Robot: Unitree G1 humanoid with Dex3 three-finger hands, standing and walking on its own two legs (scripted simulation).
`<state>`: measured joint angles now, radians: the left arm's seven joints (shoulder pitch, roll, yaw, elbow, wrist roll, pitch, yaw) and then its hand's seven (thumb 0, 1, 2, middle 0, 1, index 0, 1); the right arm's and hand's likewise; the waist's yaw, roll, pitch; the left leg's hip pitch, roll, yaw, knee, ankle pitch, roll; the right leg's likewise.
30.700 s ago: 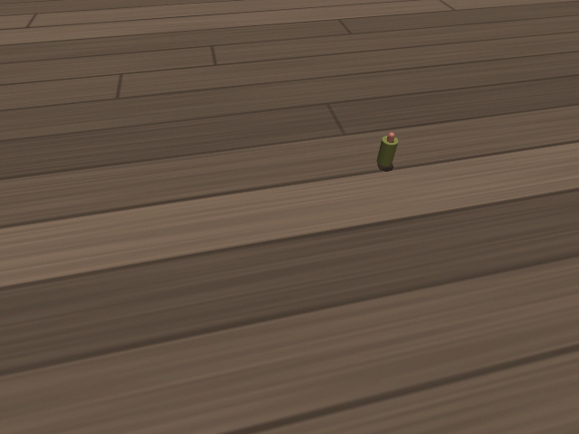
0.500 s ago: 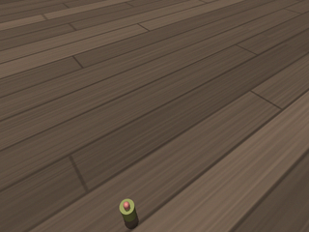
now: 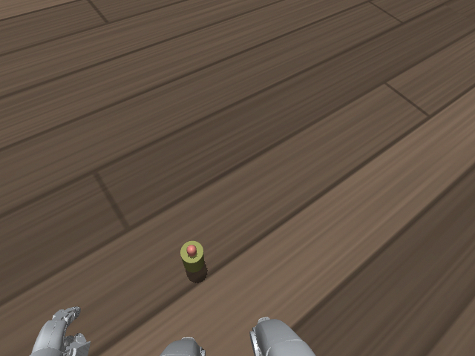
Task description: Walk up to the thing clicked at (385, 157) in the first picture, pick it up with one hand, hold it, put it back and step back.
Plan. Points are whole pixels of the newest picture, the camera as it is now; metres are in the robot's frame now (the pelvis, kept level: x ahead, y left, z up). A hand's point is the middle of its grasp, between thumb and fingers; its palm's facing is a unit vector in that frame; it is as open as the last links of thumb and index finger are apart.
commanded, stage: step back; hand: left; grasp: from the side
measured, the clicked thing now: (192, 255) +0.47 +0.11 -0.67
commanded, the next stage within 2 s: none
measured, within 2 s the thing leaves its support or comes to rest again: neither
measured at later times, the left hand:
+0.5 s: hand out of the picture +0.02 +0.25 -0.13, palm faces -0.05 -0.91 -0.41, open 7.4 cm
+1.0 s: hand out of the picture -0.16 +0.27 -0.16, palm faces -0.10 -0.91 -0.39, open 7.4 cm
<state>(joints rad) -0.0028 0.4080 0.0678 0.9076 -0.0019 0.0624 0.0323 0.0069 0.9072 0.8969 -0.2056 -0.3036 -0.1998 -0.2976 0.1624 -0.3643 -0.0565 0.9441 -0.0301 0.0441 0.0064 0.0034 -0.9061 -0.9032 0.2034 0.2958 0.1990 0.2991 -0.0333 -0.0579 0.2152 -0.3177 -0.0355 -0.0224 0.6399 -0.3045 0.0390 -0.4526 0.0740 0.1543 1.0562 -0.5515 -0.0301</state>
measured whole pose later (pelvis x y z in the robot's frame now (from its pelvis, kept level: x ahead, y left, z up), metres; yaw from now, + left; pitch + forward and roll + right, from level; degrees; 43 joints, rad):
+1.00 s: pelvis -0.26 +0.00 -0.01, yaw -7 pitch -2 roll +0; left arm 0.22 0.40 0.09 0.84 0.01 0.05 -0.01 0.01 0.91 0.90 -0.21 -0.30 -0.20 -0.30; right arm 0.09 -0.38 -0.04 0.79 -0.03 0.04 -0.01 0.00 -0.90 -0.90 0.21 0.30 0.20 0.30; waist 0.02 -0.01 0.17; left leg -0.45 0.06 0.02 0.64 -0.16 -0.01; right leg -0.24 0.01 0.06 0.73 -0.44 0.00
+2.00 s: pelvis -0.58 -0.02 +0.00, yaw -2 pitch -2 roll +1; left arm 0.27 0.37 0.08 0.91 0.05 0.01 -0.01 0.01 0.90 0.90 -0.21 -0.30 -0.21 -0.30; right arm 0.24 -0.41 -0.06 0.95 -0.03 0.05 0.01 0.01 -0.91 -0.90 0.20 0.30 0.20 0.30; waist 0.03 0.03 0.08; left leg -0.38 -0.03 -0.07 0.85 -0.47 -0.03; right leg -0.26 -0.04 -0.03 0.65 -0.35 -0.01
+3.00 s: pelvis -0.54 -0.01 +0.01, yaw +0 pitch -3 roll +0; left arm 0.08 0.36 0.01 1.08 0.01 -0.02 0.00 0.01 0.91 0.90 -0.21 -0.30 -0.20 -0.30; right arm 0.01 -0.32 -0.02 1.08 -0.01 -0.01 0.01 0.00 -0.90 -0.90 0.20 0.30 0.20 0.30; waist 0.01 0.00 0.06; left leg -0.21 0.02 0.02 0.47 -0.22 0.00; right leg -0.10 -0.02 -0.01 0.44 -0.29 0.02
